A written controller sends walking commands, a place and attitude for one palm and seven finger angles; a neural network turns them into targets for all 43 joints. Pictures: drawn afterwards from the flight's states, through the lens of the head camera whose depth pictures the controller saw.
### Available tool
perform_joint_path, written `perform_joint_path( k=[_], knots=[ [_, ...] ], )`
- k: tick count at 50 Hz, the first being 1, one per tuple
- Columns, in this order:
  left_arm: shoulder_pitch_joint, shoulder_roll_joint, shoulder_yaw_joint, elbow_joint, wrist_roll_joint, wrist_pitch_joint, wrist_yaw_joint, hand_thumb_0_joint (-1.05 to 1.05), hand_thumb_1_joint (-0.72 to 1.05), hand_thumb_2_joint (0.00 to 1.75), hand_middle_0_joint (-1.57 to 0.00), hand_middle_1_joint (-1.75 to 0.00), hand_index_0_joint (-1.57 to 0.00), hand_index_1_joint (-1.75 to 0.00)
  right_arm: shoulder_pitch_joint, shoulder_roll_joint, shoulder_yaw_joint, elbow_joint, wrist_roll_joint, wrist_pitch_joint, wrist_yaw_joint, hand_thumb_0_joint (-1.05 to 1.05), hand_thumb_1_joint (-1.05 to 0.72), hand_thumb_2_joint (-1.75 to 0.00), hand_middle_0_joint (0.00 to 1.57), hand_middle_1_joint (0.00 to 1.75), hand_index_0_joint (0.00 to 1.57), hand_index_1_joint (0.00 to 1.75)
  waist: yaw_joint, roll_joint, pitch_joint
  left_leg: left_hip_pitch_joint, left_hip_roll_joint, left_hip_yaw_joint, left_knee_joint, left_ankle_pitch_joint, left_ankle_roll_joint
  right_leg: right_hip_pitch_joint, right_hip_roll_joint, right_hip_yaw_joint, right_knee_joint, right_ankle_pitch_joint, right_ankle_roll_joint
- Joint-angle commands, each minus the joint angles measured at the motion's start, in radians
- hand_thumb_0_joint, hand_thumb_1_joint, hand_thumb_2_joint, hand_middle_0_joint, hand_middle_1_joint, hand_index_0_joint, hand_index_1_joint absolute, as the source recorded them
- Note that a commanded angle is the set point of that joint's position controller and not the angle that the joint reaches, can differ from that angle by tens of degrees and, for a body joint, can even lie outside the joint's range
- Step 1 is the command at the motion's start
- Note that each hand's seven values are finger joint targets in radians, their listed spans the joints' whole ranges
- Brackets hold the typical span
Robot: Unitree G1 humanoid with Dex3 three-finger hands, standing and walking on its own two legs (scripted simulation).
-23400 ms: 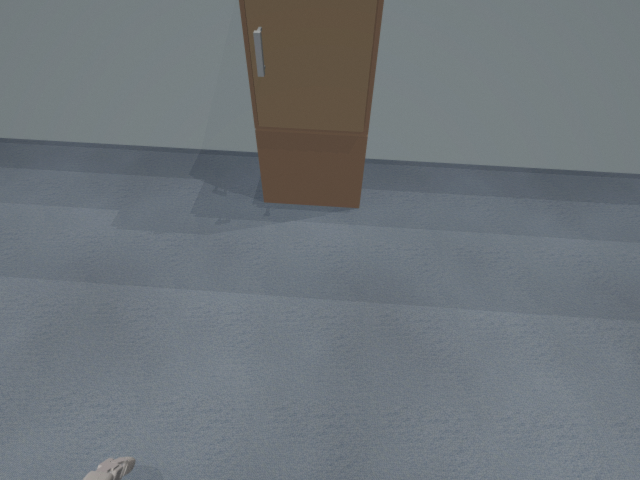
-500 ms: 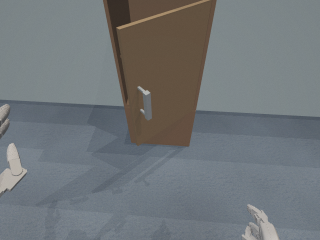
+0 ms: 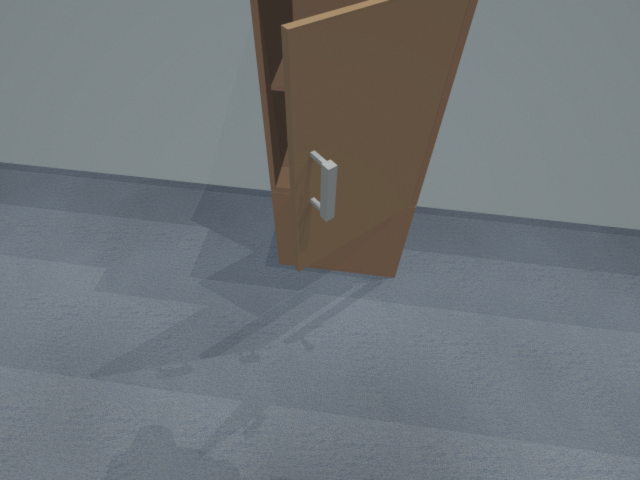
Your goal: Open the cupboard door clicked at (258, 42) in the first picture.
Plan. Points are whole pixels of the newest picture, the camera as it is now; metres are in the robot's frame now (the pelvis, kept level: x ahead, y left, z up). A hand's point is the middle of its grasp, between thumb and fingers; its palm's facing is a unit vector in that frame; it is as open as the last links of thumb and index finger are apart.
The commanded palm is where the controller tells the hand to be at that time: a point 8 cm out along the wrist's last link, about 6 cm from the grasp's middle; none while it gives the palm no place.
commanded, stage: let the arm hang, fingers relaxed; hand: left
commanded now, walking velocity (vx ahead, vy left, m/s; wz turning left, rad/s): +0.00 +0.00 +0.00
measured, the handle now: (321, 186) +0.64 +0.04 -0.05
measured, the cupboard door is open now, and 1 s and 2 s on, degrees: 45 45 45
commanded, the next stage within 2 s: look to check the result in 0.62 s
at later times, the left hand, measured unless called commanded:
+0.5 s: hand out of the picture +0.01 +0.17 -0.17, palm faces -0.02 -0.98 -0.20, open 7.3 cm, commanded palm none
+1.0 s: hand out of the picture +0.00 +0.16 -0.17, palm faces -0.01 -0.98 -0.21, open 7.4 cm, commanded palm none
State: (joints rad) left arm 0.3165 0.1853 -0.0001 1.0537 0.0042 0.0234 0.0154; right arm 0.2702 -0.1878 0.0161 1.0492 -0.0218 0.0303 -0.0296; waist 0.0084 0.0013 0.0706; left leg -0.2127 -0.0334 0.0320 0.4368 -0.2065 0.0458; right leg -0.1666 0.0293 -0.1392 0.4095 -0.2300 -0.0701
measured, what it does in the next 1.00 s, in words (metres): stands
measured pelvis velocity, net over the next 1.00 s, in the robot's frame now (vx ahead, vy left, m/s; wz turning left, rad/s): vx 0.01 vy -0.01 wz -0.03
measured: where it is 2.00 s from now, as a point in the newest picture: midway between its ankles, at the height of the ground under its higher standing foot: outside the picture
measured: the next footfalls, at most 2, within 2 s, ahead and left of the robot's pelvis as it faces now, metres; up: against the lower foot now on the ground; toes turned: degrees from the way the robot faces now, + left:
left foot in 1.84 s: +0.08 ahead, +0.13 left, +0.00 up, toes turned -11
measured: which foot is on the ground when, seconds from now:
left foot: down 0.00-1.00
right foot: down 0.00-1.00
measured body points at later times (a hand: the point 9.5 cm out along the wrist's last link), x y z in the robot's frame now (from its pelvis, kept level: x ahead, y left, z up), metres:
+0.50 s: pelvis +0.00 +0.01 +0.00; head +0.00 -0.01 +0.45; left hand +0.01 +0.22 -0.15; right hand -0.03 -0.20 -0.17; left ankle +0.02 +0.09 -0.74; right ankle +0.00 -0.07 -0.74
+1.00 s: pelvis +0.01 -0.01 +0.00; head +0.02 -0.02 +0.45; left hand +0.01 +0.22 -0.15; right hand -0.01 -0.22 -0.17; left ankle +0.02 +0.09 -0.74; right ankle +0.00 -0.07 -0.74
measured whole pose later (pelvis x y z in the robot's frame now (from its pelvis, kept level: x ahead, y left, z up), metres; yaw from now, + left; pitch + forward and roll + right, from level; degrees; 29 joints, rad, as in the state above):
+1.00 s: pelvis +0.01 -0.01 +0.00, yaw -2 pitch -1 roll +1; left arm 0.29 0.14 0.00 1.17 0.00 -0.02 0.03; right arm 0.27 -0.15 0.01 1.16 -0.02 0.00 -0.04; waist -0.01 0.02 0.04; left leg -0.15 -0.03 0.06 0.37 -0.20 0.04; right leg -0.13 0.04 -0.10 0.38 -0.23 -0.08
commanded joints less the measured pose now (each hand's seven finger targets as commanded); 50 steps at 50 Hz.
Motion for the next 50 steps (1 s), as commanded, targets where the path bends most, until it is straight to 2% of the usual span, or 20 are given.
perform_joint_path(
  k=[1, 2, 3, 9, 17, 26, 39, 50],
  knots=[
    [-0.011, 0.100, 0.023, 0.007, 0.003, -0.035, 0.010, 0.00, 0.90, 0.90, -0.20, -0.30, -0.20, -0.30, 0.019, -0.103, -0.023, -0.014, 0.002, -0.030, -0.005, 0.00, -0.90, -0.90, 0.20, 0.30, 0.20, 0.30, -0.012, 0.020, -0.023, -0.021, 0.138, -0.159, -0.143, 0.000, 0.011, 0.028, -0.144, 0.166, -0.106, 0.001, 0.001],
    [-0.010, 0.100, 0.022, 0.019, 0.003, -0.036, 0.011, 0.00, 0.90, 0.90, -0.20, -0.30, -0.20, -0.30, 0.032, -0.106, -0.021, -0.002, 0.002, -0.032, -0.007, 0.00, -0.90, -0.90, 0.20, 0.30, 0.20, 0.30, -0.013, 0.002, -0.021, -0.024, 0.139, -0.161, -0.149, 0.002, 0.012, 0.033, -0.142, 0.172, -0.107, 0.004, 0.001],
    [-0.005, 0.096, 0.020, 0.033, 0.002, -0.035, 0.011, 0.00, 0.90, 0.90, -0.20, -0.30, -0.20, -0.30, 0.035, -0.108, -0.021, 0.009, 0.001, -0.032, -0.007, 0.00, -0.90, -0.90, 0.20, 0.30, 0.20, 0.30, -0.012, 0.004, -0.003, -0.022, 0.138, -0.158, -0.156, -0.011, 0.011, 0.018, -0.143, 0.170, -0.108, -0.007, 0.001],
    [0.008, 0.093, 0.017, 0.078, 0.002, -0.035, 0.016, 0.00, 0.90, 0.90, -0.20, -0.30, -0.20, -0.30, 0.059, -0.095, -0.018, 0.054, 0.001, -0.034, -0.008, 0.00, -0.90, -0.90, 0.20, 0.30, 0.20, 0.30, -0.011, -0.026, 0.009, -0.017, 0.134, -0.146, -0.169, -0.029, 0.010, 0.006, -0.145, 0.181, -0.114, -0.028, 0.003],
    [0.014, 0.073, 0.015, 0.091, 0.002, -0.032, 0.020, 0.00, 0.90, 0.90, -0.20, -0.30, -0.20, -0.30, 0.085, -0.054, -0.013, 0.085, -0.003, -0.030, -0.006, 0.00, -0.90, -0.90, 0.20, 0.30, 0.20, 0.30, -0.013, 0.006, 0.051, -0.041, 0.125, -0.135, -0.176, -0.066, 0.006, -0.031, -0.143, 0.195, -0.118, -0.066, 0.006],
    [0.023, 0.056, 0.018, 0.092, 0.001, -0.040, 0.024, 0.00, 0.90, 0.90, -0.20, -0.30, -0.20, -0.30, 0.099, -0.024, -0.013, 0.096, 0.000, -0.039, -0.010, 0.00, -0.90, -0.90, 0.20, 0.30, 0.20, 0.30, -0.013, 0.011, 0.028, -0.019, 0.121, -0.116, -0.155, 0.017, 0.003, -0.013, -0.147, 0.196, -0.111, 0.001, 0.006],
    [0.036, 0.054, 0.017, 0.098, -0.002, -0.050, 0.026, 0.00, 0.90, 0.90, -0.20, -0.30, -0.20, -0.30, 0.094, -0.038, -0.018, 0.102, 0.003, -0.043, -0.015, 0.00, -0.90, -0.90, 0.20, 0.30, 0.20, 0.30, -0.016, 0.021, 0.000, 0.038, 0.128, -0.104, -0.131, 0.098, 0.003, 0.003, -0.150, 0.199, -0.118, 0.074, 0.004],
    [0.035, 0.063, 0.017, 0.099, 0.000, -0.052, 0.027, 0.00, 0.90, 0.90, -0.20, -0.30, -0.20, -0.30, 0.070, -0.054, -0.019, 0.098, 0.004, -0.039, -0.014, 0.00, -0.90, -0.90, 0.20, 0.30, 0.20, 0.30, -0.015, -0.002, 0.020, 0.050, 0.129, -0.094, -0.125, 0.096, 0.001, -0.005, -0.149, 0.198, -0.133, 0.080, 0.010]
  ],
)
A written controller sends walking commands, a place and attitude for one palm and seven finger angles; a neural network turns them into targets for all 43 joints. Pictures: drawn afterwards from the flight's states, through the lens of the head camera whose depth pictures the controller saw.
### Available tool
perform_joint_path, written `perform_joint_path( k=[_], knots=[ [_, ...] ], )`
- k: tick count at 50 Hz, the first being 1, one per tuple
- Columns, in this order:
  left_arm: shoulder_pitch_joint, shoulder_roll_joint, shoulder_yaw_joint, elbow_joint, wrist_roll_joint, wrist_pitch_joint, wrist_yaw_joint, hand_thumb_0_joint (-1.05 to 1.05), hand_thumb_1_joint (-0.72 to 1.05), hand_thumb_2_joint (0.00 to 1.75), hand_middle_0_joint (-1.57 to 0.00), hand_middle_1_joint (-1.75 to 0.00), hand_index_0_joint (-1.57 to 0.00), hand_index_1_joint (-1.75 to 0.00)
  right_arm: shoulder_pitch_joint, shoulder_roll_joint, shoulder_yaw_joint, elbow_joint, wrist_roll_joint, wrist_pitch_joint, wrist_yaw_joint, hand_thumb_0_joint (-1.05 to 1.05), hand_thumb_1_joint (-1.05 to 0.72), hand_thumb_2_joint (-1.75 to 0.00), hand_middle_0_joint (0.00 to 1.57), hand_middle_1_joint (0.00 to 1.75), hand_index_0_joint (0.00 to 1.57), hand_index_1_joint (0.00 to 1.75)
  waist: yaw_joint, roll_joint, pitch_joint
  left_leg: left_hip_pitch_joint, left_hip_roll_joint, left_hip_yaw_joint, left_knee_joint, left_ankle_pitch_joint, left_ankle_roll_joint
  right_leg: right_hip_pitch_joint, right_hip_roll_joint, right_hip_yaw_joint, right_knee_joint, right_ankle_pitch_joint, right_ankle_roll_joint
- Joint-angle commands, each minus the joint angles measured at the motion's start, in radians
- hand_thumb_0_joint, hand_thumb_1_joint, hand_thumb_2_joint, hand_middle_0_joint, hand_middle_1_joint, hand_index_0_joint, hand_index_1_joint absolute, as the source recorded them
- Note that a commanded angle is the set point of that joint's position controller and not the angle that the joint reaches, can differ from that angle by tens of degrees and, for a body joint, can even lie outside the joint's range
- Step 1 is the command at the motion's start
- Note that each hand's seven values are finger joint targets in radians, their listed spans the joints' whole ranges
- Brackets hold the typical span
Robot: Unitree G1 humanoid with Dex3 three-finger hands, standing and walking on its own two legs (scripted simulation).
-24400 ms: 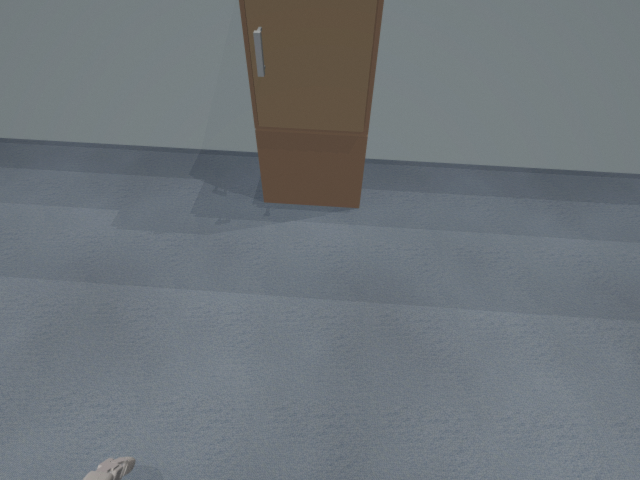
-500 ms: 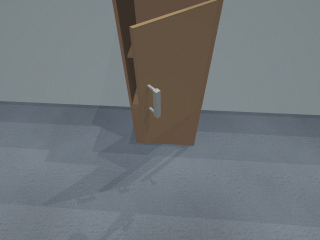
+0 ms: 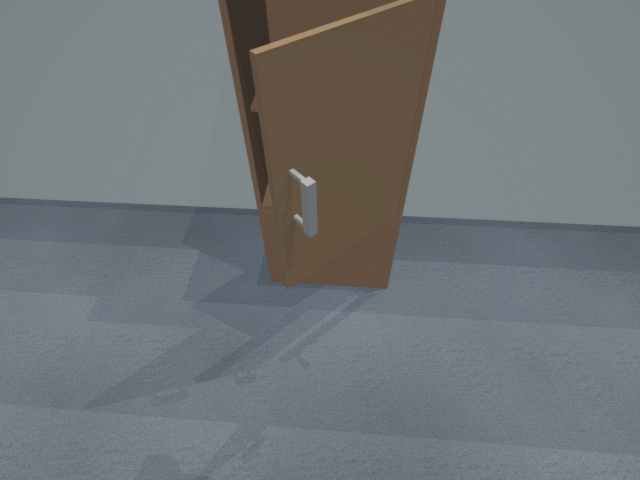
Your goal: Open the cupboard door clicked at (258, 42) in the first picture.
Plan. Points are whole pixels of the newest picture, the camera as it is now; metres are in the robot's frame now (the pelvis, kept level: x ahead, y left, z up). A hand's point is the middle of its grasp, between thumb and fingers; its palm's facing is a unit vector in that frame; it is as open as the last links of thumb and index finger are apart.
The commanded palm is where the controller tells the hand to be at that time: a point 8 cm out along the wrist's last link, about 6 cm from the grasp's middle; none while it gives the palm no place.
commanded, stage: look to check the result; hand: left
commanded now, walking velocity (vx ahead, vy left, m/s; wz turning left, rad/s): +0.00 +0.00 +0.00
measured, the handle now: (302, 203) +0.62 +0.07 -0.06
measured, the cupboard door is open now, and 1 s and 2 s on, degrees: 45 45 45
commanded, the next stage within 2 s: walk to a spot facing it in 0.22 s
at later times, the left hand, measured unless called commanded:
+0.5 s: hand out of the picture +0.02 +0.16 -0.17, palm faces +0.01 -0.98 -0.22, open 7.4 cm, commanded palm none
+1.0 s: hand out of the picture +0.14 +0.21 -0.17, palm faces -0.21 -0.94 -0.25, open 7.4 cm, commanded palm none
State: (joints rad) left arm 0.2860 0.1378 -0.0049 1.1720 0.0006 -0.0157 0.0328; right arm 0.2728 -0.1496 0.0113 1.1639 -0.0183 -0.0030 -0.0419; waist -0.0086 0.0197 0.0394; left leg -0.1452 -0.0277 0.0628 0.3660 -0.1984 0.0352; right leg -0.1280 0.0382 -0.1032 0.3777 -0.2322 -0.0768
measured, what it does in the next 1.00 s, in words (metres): steps on the spot, turning right: left foot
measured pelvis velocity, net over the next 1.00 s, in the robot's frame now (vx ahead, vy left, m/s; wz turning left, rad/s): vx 0.00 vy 0.01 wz -0.28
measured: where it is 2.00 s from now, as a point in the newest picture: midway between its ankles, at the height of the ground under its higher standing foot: outside the picture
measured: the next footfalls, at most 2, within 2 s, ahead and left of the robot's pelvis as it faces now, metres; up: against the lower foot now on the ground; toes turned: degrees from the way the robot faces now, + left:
left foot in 0.84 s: +0.06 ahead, +0.14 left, +0.00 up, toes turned -9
right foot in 1.14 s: +0.00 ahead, -0.13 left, +0.00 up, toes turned -24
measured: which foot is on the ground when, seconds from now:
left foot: down 0.00-0.54, up 0.56-0.82, down 0.84-1.00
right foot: down 0.00-0.84, up 0.86-1.00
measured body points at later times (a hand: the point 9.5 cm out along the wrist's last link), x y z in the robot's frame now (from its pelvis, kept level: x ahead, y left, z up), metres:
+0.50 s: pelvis +0.01 -0.02 +0.00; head +0.03 -0.04 +0.45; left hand +0.02 +0.21 -0.16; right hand +0.00 -0.24 -0.17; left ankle +0.00 +0.10 -0.74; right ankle -0.01 -0.06 -0.74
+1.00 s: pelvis +0.00 +0.01 -0.01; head +0.06 +0.00 +0.44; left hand +0.15 +0.25 -0.15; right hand -0.02 -0.24 -0.16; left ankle +0.02 +0.15 -0.74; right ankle -0.05 -0.09 -0.68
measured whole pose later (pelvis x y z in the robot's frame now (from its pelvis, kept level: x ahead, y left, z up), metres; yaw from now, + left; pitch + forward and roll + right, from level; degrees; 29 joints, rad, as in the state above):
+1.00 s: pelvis +0.00 +0.01 -0.01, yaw -16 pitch +1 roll -1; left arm 0.15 0.25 0.10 0.95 0.02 0.07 -0.03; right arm 0.22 -0.19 -0.03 0.96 -0.04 0.01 -0.06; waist 0.01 0.01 0.10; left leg -0.22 0.09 0.10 0.48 -0.28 -0.03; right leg -0.46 0.03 0.00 0.99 -0.47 0.02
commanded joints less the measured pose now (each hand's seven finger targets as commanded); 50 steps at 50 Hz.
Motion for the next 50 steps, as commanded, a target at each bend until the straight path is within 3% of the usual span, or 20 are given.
perform_joint_path(
  k=[1, 17, 19, 21, 25, 26, 29, 31, 32, 36, 39, 40, 41, 42, 43, 44, 45, 47, 50],
  knots=[
    [0.061, 0.114, 0.021, -0.019, 0.004, -0.013, 0.009, 0.00, 0.90, 0.90, -0.20, -0.30, -0.20, -0.30, 0.067, -0.089, -0.013, -0.015, 0.000, -0.006, -0.002, 0.00, -0.90, -0.90, 0.20, 0.30, 0.20, 0.30, -0.001, -0.019, 0.043, -0.014, 0.124, -0.124, -0.055, 0.095, 0.011, -0.035, -0.161, 0.166, -0.101, 0.096, 0.018],
    [0.040, 0.131, 0.025, -0.031, 0.001, -0.014, 0.012, 0.00, 0.90, 0.90, -0.20, -0.30, -0.20, -0.30, 0.054, -0.102, -0.012, -0.016, 0.000, -0.005, -0.005, 0.00, -0.90, -0.90, 0.20, 0.30, 0.20, 0.30, 0.002, -0.022, 0.031, -0.008, 0.123, -0.110, -0.045, 0.121, 0.002, 0.010, -0.167, 0.168, -0.103, 0.213, 0.039],
    [0.051, 0.111, 0.029, -0.032, 0.002, -0.005, 0.013, 0.00, 0.90, 0.90, -0.20, -0.30, -0.20, -0.30, 0.070, -0.081, -0.013, -0.015, -0.001, 0.002, -0.010, 0.00, -0.90, -0.90, 0.20, 0.30, 0.20, 0.30, 0.000, -0.019, 0.028, 0.004, 0.131, -0.083, -0.019, 0.126, -0.005, -0.004, -0.167, 0.185, -0.084, 0.274, 0.039],
    [0.042, 0.133, 0.045, -0.044, 0.006, 0.007, 0.013, 0.00, 0.90, 0.90, -0.20, -0.30, -0.20, -0.30, 0.077, -0.089, -0.025, -0.021, 0.000, 0.013, -0.016, 0.00, -0.90, -0.90, 0.20, 0.30, 0.20, 0.30, -0.002, -0.040, 0.023, -0.014, 0.134, -0.054, 0.020, 0.101, -0.010, -0.004, -0.174, 0.199, -0.058, 0.335, 0.037],
    [0.030, 0.173, 0.079, -0.076, 0.014, 0.028, 0.009, 0.00, 0.90, 0.90, -0.20, -0.30, -0.20, -0.30, 0.056, -0.100, -0.049, -0.061, 0.004, 0.033, -0.022, 0.00, -0.90, -0.90, 0.20, 0.30, 0.20, 0.30, 0.000, -0.094, 0.019, -0.075, 0.112, 0.016, 0.138, -0.036, -0.030, -0.021, -0.216, 0.295, -0.061, 0.342, 0.004],
    [0.028, 0.182, 0.088, -0.085, 0.015, 0.032, 0.008, 0.00, 0.90, 0.90, -0.20, -0.30, -0.20, -0.30, 0.048, -0.100, -0.056, -0.071, 0.005, 0.037, -0.022, 0.00, -0.90, -0.90, 0.20, 0.30, 0.20, 0.30, 0.003, -0.111, 0.023, -0.109, 0.100, 0.022, 0.189, -0.093, -0.036, -0.018, -0.238, 0.333, -0.075, 0.338, -0.019],
    [0.045, 0.197, 0.110, -0.102, 0.022, 0.036, 0.011, 0.00, 0.90, 0.90, -0.20, -0.30, -0.20, -0.30, -0.015, -0.110, -0.071, -0.118, 0.009, 0.043, -0.020, 0.00, -0.90, -0.90, 0.20, 0.30, 0.20, 0.30, 0.035, -0.121, 0.030, -0.256, 0.092, -0.018, 0.426, -0.278, -0.044, 0.033, -0.297, 0.437, -0.100, 0.395, -0.126],
    [0.027, 0.202, 0.119, -0.124, 0.027, 0.037, 0.013, 0.00, 0.90, 0.90, -0.20, -0.30, -0.20, -0.30, -0.040, -0.108, -0.076, -0.148, 0.010, 0.041, -0.019, 0.00, -0.90, -0.90, 0.20, 0.30, 0.20, 0.30, 0.032, -0.079, 0.026, -0.289, 0.103, -0.068, 0.510, -0.316, -0.043, 0.012, -0.316, 0.483, -0.092, 0.367, -0.185],
    [0.012, 0.208, 0.123, -0.136, 0.028, 0.036, 0.011, 0.00, 0.90, 0.90, -0.20, -0.30, -0.20, -0.30, -0.048, -0.104, -0.076, -0.159, 0.011, 0.039, -0.017, 0.00, -0.90, -0.90, 0.20, 0.30, 0.20, 0.30, 0.029, -0.059, 0.025, -0.292, 0.104, -0.074, 0.502, -0.317, -0.046, 0.006, -0.310, 0.482, -0.084, 0.361, -0.191],
    [-0.024, 0.230, 0.131, -0.171, 0.028, 0.038, 0.000, 0.00, 0.90, 0.90, -0.20, -0.30, -0.20, -0.30, -0.021, -0.084, -0.075, -0.178, 0.011, 0.032, -0.015, 0.00, -0.90, -0.90, 0.20, 0.30, 0.20, 0.30, 0.007, -0.027, -0.019, -0.200, 0.081, -0.048, 0.351, -0.232, -0.061, -0.036, -0.248, 0.465, -0.040, 0.346, -0.150],
    [-0.073, 0.225, 0.130, -0.195, 0.019, 0.043, -0.013, 0.00, 0.90, 0.90, -0.20, -0.30, -0.20, -0.30, 0.048, -0.098, -0.077, -0.175, 0.011, 0.019, -0.021, 0.00, -0.90, -0.90, 0.20, 0.30, 0.20, 0.30, -0.029, -0.050, -0.036, -0.033, 0.076, -0.034, 0.129, -0.084, -0.062, -0.139, -0.188, 0.436, 0.026, 0.303, -0.079],
    [-0.085, 0.199, 0.123, -0.209, 0.017, 0.045, -0.017, 0.00, 0.90, 0.90, -0.20, -0.30, -0.20, -0.30, 0.072, -0.124, -0.084, -0.174, 0.008, 0.012, -0.024, 0.00, -0.90, -0.90, 0.20, 0.30, 0.20, 0.30, -0.040, -0.003, -0.046, 0.066, 0.136, -0.091, 0.028, -0.057, -0.042, -0.236, -0.123, 0.383, 0.085, 0.213, -0.031],
    [-0.078, 0.154, 0.113, -0.232, 0.009, 0.048, -0.028, 0.00, 0.90, 0.90, -0.20, -0.30, -0.20, -0.30, 0.082, -0.211, -0.095, -0.183, -0.006, 0.002, -0.028, 0.00, -0.90, -0.90, 0.20, 0.30, 0.20, 0.30, -0.037, 0.207, -0.044, 0.133, 0.325, -0.312, -0.072, -0.004, 0.033, -0.381, 0.002, 0.273, 0.242, 0.000, 0.027],
    [-0.108, 0.153, 0.111, -0.261, 0.013, 0.049, -0.034, 0.00, 0.90, 0.90, -0.20, -0.30, -0.20, -0.30, 0.089, -0.261, -0.105, -0.198, -0.015, 0.002, -0.033, 0.00, -0.90, -0.90, 0.20, 0.30, 0.20, 0.30, -0.041, 0.297, -0.021, 0.104, 0.506, -0.448, -0.132, 0.130, 0.137, -0.442, 0.038, 0.142, 0.486, -0.343, 0.069],
    [-0.125, 0.182, 0.118, -0.271, 0.021, 0.052, -0.041, 0.00, 0.90, 0.90, -0.20, -0.30, -0.20, -0.30, 0.068, -0.267, -0.102, -0.219, -0.020, 0.003, -0.037, 0.00, -0.90, -0.90, 0.20, 0.30, 0.20, 0.30, -0.031, 0.163, -0.016, 0.014, 0.527, -0.422, -0.113, 0.179, 0.184, -0.401, -0.003, 0.178, 0.653, -0.363, 0.076],
    [-0.107, 0.178, 0.127, -0.266, 0.027, 0.058, -0.048, 0.00, 0.90, 0.90, -0.20, -0.30, -0.20, -0.30, 0.028, -0.243, -0.090, -0.232, -0.023, -0.003, -0.033, 0.00, -0.90, -0.90, 0.20, 0.30, 0.20, 0.30, -0.001, 0.131, -0.013, -0.030, 0.475, -0.359, -0.121, 0.167, 0.166, -0.392, -0.015, 0.181, 0.729, -0.312, 0.086],
    [-0.106, 0.173, 0.128, -0.263, 0.028, 0.063, -0.053, 0.00, 0.90, 0.90, -0.20, -0.30, -0.20, -0.30, -0.020, -0.233, -0.089, -0.251, -0.022, -0.006, -0.033, 0.00, -0.90, -0.90, 0.20, 0.30, 0.20, 0.30, 0.021, 0.134, -0.007, -0.037, 0.439, -0.295, -0.093, 0.224, 0.148, -0.410, -0.034, 0.171, 0.748, -0.283, 0.093],
    [-0.120, 0.151, 0.119, -0.280, 0.020, 0.065, -0.062, 0.00, 0.90, 0.90, -0.20, -0.30, -0.20, -0.30, -0.057, -0.230, -0.087, -0.269, -0.026, -0.004, -0.028, 0.00, -0.90, -0.90, 0.20, 0.30, 0.20, 0.30, 0.032, 0.130, 0.011, -0.026, 0.373, -0.148, -0.048, 0.327, 0.110, -0.400, -0.055, 0.134, 0.694, -0.250, 0.105],
    [-0.137, 0.137, 0.102, -0.302, 0.020, 0.058, -0.067, 0.00, 0.90, 0.90, -0.20, -0.30, -0.20, -0.30, -0.022, -0.248, -0.093, -0.267, -0.028, -0.001, -0.018, 0.00, -0.90, -0.90, 0.20, 0.30, 0.20, 0.30, 0.005, 0.150, -0.039, 0.039, 0.337, -0.043, 0.024, 0.436, 0.079, -0.316, -0.043, 0.049, 0.485, -0.231, 0.107]
  ],
)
